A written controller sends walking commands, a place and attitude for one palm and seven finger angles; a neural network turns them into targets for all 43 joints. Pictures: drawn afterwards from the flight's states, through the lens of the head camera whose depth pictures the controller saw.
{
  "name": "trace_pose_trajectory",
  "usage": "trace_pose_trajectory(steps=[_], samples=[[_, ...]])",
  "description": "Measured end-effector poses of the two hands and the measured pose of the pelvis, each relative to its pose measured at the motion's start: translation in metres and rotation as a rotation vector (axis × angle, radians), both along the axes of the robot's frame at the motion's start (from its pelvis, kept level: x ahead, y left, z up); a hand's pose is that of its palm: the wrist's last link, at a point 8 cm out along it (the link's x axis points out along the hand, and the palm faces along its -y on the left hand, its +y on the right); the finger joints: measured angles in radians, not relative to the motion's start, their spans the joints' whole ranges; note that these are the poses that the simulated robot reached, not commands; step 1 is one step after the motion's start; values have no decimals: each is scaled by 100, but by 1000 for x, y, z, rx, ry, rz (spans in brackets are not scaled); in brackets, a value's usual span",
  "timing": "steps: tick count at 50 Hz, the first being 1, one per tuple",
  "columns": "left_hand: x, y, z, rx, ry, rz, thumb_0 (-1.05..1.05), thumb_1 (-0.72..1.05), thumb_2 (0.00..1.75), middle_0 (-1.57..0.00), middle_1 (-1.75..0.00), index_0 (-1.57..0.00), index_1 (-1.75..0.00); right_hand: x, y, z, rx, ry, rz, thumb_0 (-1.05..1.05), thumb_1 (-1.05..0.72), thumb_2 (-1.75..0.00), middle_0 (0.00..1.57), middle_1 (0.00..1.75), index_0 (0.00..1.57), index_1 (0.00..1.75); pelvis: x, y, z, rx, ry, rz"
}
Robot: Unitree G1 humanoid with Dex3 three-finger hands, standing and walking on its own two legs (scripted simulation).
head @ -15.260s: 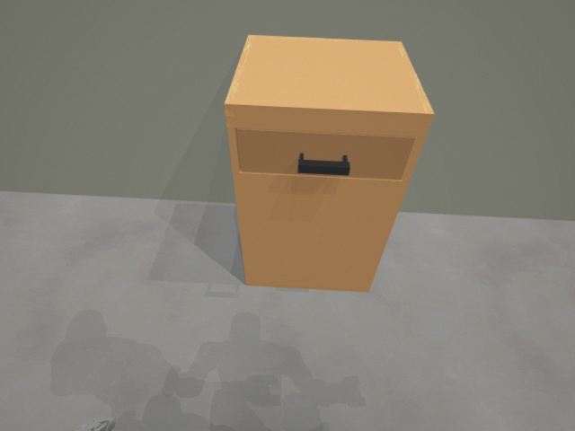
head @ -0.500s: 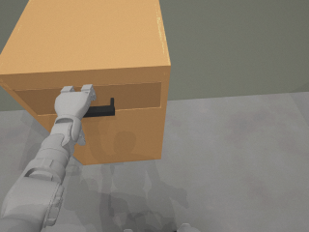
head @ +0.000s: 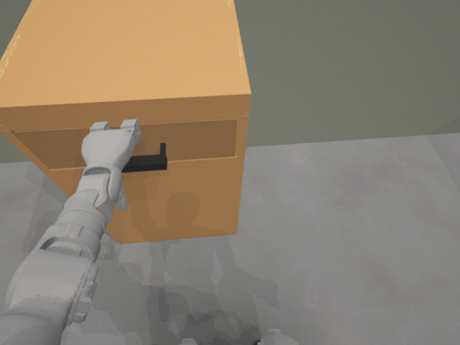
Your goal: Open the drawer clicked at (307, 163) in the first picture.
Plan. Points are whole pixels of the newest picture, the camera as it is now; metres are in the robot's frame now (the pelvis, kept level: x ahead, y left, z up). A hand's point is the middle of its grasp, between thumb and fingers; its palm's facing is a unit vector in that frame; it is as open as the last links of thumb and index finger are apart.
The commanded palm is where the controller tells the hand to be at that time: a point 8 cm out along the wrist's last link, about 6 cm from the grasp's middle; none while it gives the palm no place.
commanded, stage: lower the fingers behind the handle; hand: left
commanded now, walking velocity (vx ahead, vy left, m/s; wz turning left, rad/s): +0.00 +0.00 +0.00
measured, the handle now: (136, 156) +0.51 +0.19 -0.06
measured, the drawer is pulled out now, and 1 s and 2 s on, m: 0.00 0.00 0.00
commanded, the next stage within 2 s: close the thumb around the handle in 1.46 s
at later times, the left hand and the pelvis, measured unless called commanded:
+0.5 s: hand (127, 172) +0.46 +0.20 -0.04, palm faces -0.13 -0.02 -0.99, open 13.8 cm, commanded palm +0.44 +0.20 +0.01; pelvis +0.00 -0.01 -0.02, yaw +0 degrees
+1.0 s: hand (131, 181) +0.45 +0.20 -0.07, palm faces -0.07 -0.02 -1.00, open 13.8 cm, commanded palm +0.44 +0.20 -0.02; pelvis -0.01 +0.00 -0.04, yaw -1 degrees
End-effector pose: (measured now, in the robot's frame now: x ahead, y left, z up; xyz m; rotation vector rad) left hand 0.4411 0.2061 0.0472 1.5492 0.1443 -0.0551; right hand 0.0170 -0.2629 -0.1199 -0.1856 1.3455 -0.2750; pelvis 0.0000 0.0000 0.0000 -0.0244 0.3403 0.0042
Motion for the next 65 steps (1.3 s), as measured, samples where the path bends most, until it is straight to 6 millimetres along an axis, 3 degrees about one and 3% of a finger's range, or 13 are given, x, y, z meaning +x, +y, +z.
trace_pose_trajectory(steps=[8, 16, 24, 30, 37, 50, 65], samples=[[-5, -6, -23, -32, -54, -62, 0, -49, 30, -32, -120, -32, -120, -8, -6, -9, -17, 29, 12, 0, -91, -90, 20, 30, 20, 30, -3, -1, -11, 0, 45, -6], [0, 4, -33, 28, -95, 30, 0, -48, 30, -32, -120, -32, -120, -8, -5, -24, 10, 57, 11, 0, -91, -90, 20, 30, 20, 30, -5, -3, -20, -4, 75, 1], [3, -4, -32, 11, -7, 35, 0, -48, 30, -32, -120, -32, -121, -5, -2, -21, 15, 38, 2, 0, -91, -90, 20, 30, 20, 30, -2, -5, -17, -2, 64, 0], [0, -12, -43, -36, -7, -31, 0, -48, 30, -32, -120, -32, -120, -5, -8, -21, -9, 31, 10, 0, -91, -90, 20, 30, 20, 30, -2, -7, -22, -1, 76, -9], [-8, 0, -61, -2, -74, -27, 0, -48, 30, -32, -120, -32, -120, -8, -13, -34, -14, 59, 28, 0, -91, -90, 20, 30, 20, 30, -6, -6, -33, -2, 111, -9], [-6, -6, -62, 9, -59, 27, 0, -48, 30, -31, -120, -32, -120, -8, -5, -40, 10, 40, 19, 0, -91, -90, 20, 30, 20, 30, -11, -5, -36, -5, 108, -8], [-7, -3, -70, 5, -93, -8, 0, -49, 30, -29, -120, -31, -120, -25, -6, -50, -5, 59, 25, 0, -91, -90, 20, 30, 20, 30, -22, -2, -49, -10, 129, -5]])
